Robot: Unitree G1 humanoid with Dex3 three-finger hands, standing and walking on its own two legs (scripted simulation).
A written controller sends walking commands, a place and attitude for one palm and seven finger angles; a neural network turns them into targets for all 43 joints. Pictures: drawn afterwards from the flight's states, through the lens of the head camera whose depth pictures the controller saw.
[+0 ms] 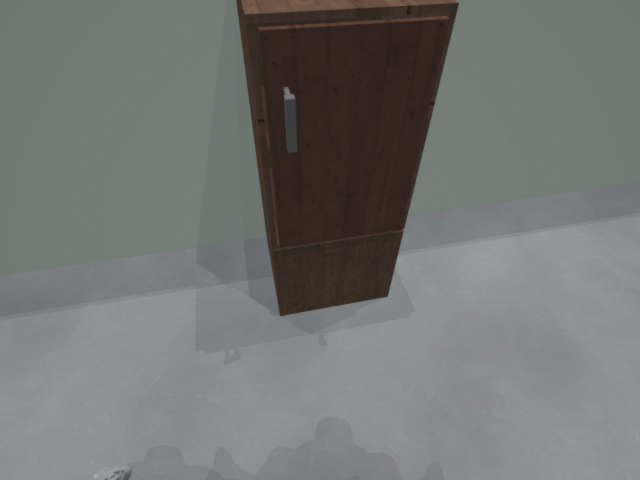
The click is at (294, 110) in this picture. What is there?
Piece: cupboard door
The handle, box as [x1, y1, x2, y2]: [283, 87, 296, 152]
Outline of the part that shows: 283,87 286,141 288,152 296,151 295,101 293,94 289,93 288,88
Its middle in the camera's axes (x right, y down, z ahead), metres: -0.07 -0.25 +0.81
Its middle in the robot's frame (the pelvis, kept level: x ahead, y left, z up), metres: +0.78 +0.11 +0.06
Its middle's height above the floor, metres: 0.83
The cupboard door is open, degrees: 0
